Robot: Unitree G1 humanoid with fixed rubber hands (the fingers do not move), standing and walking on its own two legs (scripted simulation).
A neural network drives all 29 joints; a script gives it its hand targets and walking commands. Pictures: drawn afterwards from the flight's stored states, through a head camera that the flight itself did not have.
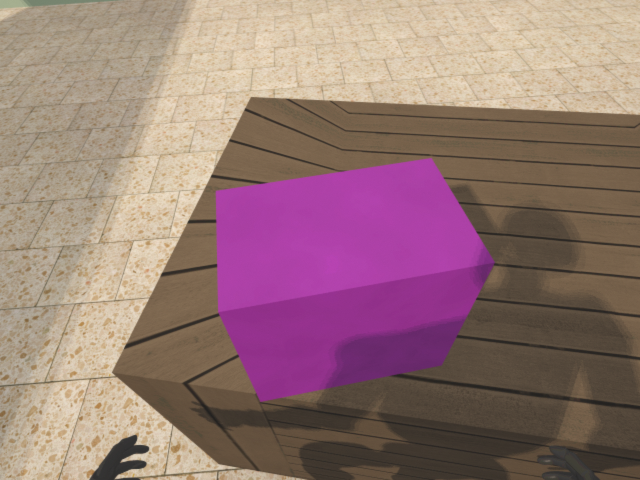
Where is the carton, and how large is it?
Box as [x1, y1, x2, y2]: [216, 158, 494, 401]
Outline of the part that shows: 431,158 216,191 218,312 260,401 440,365 442,363 494,262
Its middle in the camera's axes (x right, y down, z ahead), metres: +0.03 +0.06 +0.51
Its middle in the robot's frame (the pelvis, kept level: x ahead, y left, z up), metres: +0.35 -0.01 +0.04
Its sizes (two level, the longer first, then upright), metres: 0.266 0.166 0.249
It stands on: a pedestal, 0.68 m high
